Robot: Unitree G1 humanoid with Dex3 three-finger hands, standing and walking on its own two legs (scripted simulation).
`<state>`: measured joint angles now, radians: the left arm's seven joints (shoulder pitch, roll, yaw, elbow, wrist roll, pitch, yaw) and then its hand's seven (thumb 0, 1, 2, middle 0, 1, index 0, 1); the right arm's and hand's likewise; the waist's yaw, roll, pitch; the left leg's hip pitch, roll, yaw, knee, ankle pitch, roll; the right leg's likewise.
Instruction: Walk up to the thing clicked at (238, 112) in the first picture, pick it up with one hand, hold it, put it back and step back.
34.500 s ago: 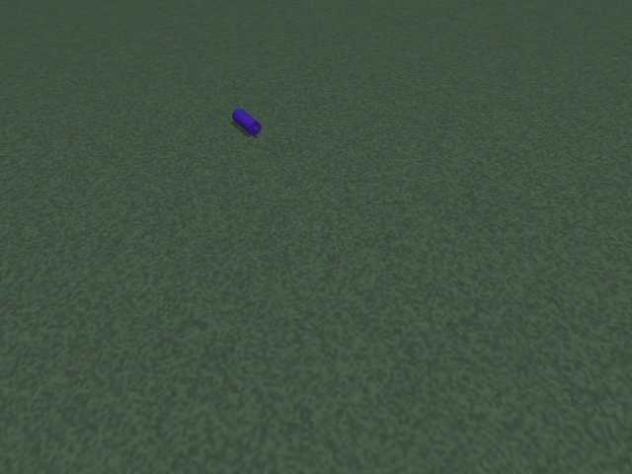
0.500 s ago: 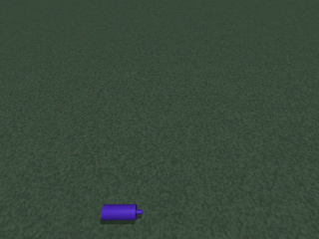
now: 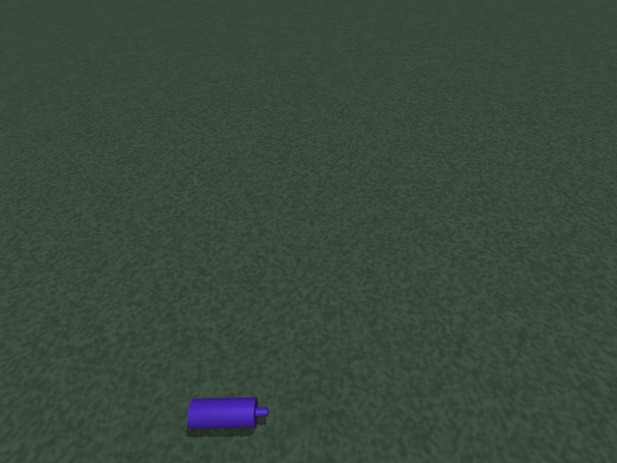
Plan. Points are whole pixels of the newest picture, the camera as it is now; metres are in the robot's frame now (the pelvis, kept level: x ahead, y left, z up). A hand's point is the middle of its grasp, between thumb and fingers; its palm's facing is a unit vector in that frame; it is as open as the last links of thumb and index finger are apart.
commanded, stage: stand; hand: left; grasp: from above
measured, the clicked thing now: (230, 412) +0.43 +0.28 -0.74
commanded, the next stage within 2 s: step back in 1.30 s
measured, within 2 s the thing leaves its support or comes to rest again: neither
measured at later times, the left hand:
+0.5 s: hand out of the picture +0.08 +0.25 -0.16, palm faces +0.00 -0.94 -0.34, open 7.4 cm
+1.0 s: hand out of the picture +0.10 +0.24 -0.15, palm faces -0.01 -0.94 -0.34, open 7.4 cm
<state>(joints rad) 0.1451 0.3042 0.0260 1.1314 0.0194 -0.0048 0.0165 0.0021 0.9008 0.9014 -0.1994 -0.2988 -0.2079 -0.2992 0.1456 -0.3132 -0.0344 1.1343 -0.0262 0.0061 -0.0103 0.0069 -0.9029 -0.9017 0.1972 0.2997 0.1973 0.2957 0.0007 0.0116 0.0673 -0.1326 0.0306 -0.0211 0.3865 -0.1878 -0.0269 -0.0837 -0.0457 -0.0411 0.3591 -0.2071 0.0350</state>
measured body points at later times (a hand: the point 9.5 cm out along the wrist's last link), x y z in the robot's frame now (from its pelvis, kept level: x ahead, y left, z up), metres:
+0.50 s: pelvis +0.01 +0.00 +0.00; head +0.02 +0.00 +0.45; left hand +0.08 +0.29 -0.13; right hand +0.08 -0.29 -0.14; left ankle +0.02 +0.14 -0.75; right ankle +0.00 -0.14 -0.75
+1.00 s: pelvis +0.01 -0.01 +0.00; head +0.02 -0.01 +0.45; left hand +0.10 +0.29 -0.13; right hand +0.09 -0.30 -0.13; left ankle +0.02 +0.14 -0.75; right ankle +0.00 -0.14 -0.75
